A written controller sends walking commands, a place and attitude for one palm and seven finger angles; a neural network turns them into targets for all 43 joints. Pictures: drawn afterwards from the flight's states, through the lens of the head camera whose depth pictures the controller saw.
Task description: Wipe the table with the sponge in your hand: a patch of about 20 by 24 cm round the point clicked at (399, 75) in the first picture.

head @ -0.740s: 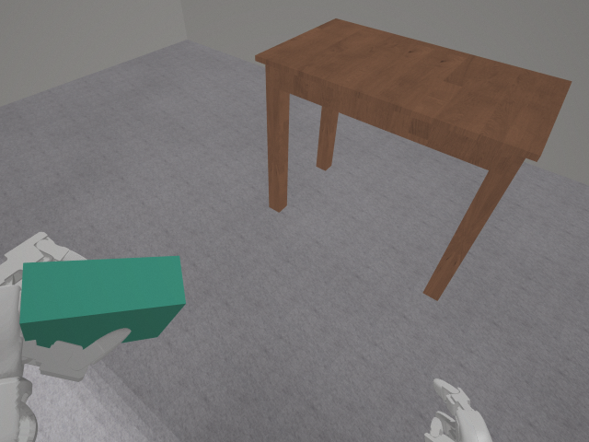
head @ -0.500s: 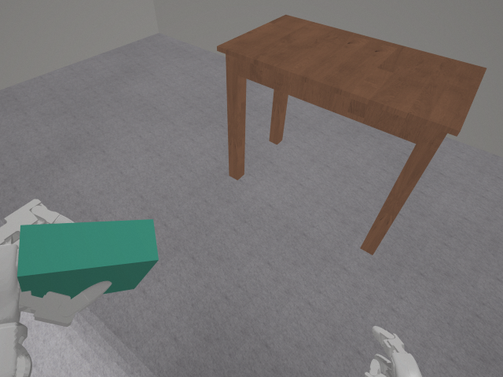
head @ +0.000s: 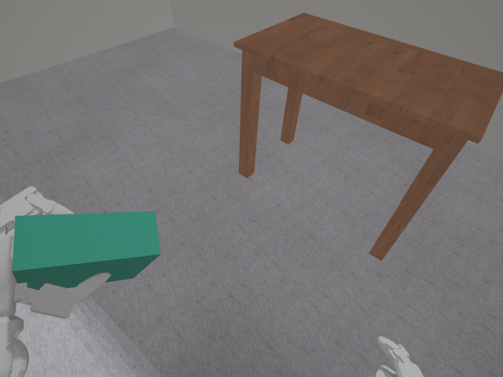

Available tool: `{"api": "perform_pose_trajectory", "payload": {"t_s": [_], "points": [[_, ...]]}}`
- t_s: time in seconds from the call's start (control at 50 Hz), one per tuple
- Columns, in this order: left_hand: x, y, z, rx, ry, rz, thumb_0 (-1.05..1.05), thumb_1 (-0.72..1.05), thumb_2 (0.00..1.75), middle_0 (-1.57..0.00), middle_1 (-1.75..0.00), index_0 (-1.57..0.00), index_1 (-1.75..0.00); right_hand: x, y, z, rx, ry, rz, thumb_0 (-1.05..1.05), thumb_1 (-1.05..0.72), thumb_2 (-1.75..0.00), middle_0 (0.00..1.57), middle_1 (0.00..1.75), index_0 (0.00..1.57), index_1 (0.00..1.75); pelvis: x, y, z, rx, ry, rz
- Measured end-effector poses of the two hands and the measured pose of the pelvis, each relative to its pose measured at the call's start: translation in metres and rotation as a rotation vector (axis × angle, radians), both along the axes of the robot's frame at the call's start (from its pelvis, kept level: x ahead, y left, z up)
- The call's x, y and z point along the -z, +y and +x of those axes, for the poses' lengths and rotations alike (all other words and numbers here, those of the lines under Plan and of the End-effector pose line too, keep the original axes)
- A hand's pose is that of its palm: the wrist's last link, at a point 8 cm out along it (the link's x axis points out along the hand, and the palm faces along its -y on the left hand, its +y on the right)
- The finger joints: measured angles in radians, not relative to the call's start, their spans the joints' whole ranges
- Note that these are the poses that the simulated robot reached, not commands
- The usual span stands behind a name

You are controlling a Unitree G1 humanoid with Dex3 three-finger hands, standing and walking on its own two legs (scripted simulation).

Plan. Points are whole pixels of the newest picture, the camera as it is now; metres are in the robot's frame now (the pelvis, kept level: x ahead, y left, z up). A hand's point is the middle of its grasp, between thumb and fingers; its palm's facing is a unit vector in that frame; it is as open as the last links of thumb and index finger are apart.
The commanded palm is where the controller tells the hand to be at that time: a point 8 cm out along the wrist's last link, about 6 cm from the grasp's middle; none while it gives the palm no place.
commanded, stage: walk to a spot facing it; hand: left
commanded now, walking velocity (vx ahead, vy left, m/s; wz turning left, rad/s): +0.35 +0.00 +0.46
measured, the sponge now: (107, 251) +0.24 +0.19 +0.15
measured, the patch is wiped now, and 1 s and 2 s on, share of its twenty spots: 0.00 0.00 0.00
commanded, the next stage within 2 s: none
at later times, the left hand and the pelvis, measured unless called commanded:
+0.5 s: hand (81, 225) +0.26 +0.23 +0.17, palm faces +0.52 -0.71 -0.48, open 9.4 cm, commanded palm +0.20 +0.26 +0.19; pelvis +0.10 -0.05 +0.01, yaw +12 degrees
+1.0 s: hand (64, 139) +0.38 +0.29 +0.20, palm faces +0.64 -0.63 -0.44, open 9.4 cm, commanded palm +0.31 +0.30 +0.19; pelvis +0.25 -0.02 +0.01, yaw +19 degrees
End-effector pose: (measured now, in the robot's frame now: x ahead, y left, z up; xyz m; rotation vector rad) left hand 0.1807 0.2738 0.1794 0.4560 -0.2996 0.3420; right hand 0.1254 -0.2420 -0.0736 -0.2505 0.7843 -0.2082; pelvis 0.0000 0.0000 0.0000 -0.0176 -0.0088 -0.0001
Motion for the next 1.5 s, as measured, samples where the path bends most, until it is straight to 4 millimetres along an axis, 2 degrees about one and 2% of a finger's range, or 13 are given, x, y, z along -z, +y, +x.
{"api": "perform_pose_trajectory", "payload": {"t_s": [0.08,0.16,0.3,0.44,0.6,0.7,0.84,0.92,1.0,1.14,1.28,1.4,1.5], "points": [[-0.002,0.016,-0.002,-0.031,-0.061,0.026,-0.01,-0.43,0.97,-0.83,-1.34,-0.83,-1.33,0.009,0.005,0.01,-0.01,0.016,-0.013,0.01,-0.91,-0.9,0.2,0.3,0.2,0.3,0.01,0.006,0.012,-0.018,-0.019,0.021],[0.0,0.025,0.004,-0.095,-0.02,0.037,-0.01,-0.43,0.97,-0.83,-1.34,-0.83,-1.33,0.012,0.019,0.024,-0.024,0.025,0.034,0.01,-0.91,-0.9,0.2,0.3,0.2,0.3,0.004,0.004,0.026,-0.048,-0.004,0.0],[-0.01,0.003,0.016,-0.116,0.03,0.033,-0.01,-0.43,0.97,-0.83,-1.34,-0.83,-1.33,0.012,0.033,0.059,-0.137,0.061,0.118,0.01,-0.9,-0.9,0.2,0.3,0.2,0.3,-0.009,-0.017,0.051,-0.102,0.021,-0.013],[-0.01,-0.023,0.03,-0.167,0.077,0.093,-0.01,-0.43,0.97,-0.83,-1.34,-0.83,-1.33,0.031,0.008,0.12,-0.213,0.084,0.12,0.01,-0.9,-0.9,0.21,0.3,0.2,0.3,-0.001,-0.045,0.081,-0.185,0.017,0.012],[0.0,-0.011,0.039,-0.325,0.167,0.044,-0.01,-0.43,0.97,-0.83,-1.34,-0.83,-1.33,0.01,-0.022,0.199,-0.267,0.084,0.015,0.01,-0.91,-0.9,0.2,0.3,0.2,0.3,-0.013,-0.052,0.127,-0.26,0.027,0.057],[-0.004,-0.004,0.063,-0.356,0.122,0.035,-0.01,-0.43,0.98,-0.83,-1.34,-0.83,-1.34,0.001,-0.011,0.251,-0.328,0.069,-0.028,0.01,-0.91,-0.9,0.2,0.3,0.2,0.3,-0.013,-0.045,0.156,-0.299,0.035,0.067],[-0.01,0.023,0.111,-0.324,-0.02,0.098,-0.01,-0.43,0.98,-0.83,-1.34,-0.83,-1.34,0.003,0.041,0.319,-0.325,-0.054,0.011,0.01,-0.91,-0.9,0.2,0.3,0.2,0.3,0.011,-0.017,0.205,-0.289,0.016,0.065],[-0.019,0.038,0.142,-0.302,-0.053,0.121,-0.01,-0.43,0.98,-0.83,-1.34,-0.83,-1.34,-0.002,0.079,0.336,-0.364,-0.062,0.103,0.01,-0.91,-0.9,0.2,0.3,0.2,0.3,0.006,-0.016,0.225,-0.328,-0.006,0.041],[-0.032,0.038,0.152,-0.314,-0.053,0.122,-0.01,-0.43,0.98,-0.83,-1.34,-0.83,-1.34,-0.007,0.1,0.346,-0.396,-0.035,0.162,0.01,-0.91,-0.9,0.2,0.3,0.2,0.3,-0.006,-0.016,0.249,-0.337,0.002,0.009],[-0.029,0.027,0.161,-0.43,0.017,0.095,-0.01,-0.43,0.98,-0.83,-1.34,-0.83,-1.34,0.007,0.094,0.377,-0.457,0.052,0.157,0.01,-0.9,-0.9,0.21,0.3,0.21,0.3,-0.013,-0.021,0.305,-0.384,0.004,-0.018],[-0.001,0.019,0.208,-0.535,0.004,0.028,-0.01,-0.43,0.98,-0.83,-1.34,-0.83,-1.34,0.04,0.065,0.45,-0.524,0.096,0.059,0.01,-0.9,-0.9,0.21,0.3,0.2,0.3,0.009,-0.035,0.35,-0.473,-0.019,0.006],[-0.014,0.023,0.24,-0.474,0.038,0.062,-0.01,-0.43,0.98,-0.83,-1.34,-0.83,-1.34,0.009,0.062,0.507,-0.493,0.048,0.009,0.01,-0.91,-0.9,0.2,0.3,0.2,0.3,-0.005,-0.025,0.38,-0.497,-0.004,0.029],[-0.03,0.044,0.246,-0.484,-0.015,0.129,-0.01,-0.43,0.98,-0.83,-1.34,-0.83,-1.34,-0.013,0.082,0.543,-0.514,-0.001,-0.04,0.01,-0.91,-0.9,0.2,0.3,0.2,0.3,-0.005,-0.004,0.408,-0.525,0.017,0.031]]}}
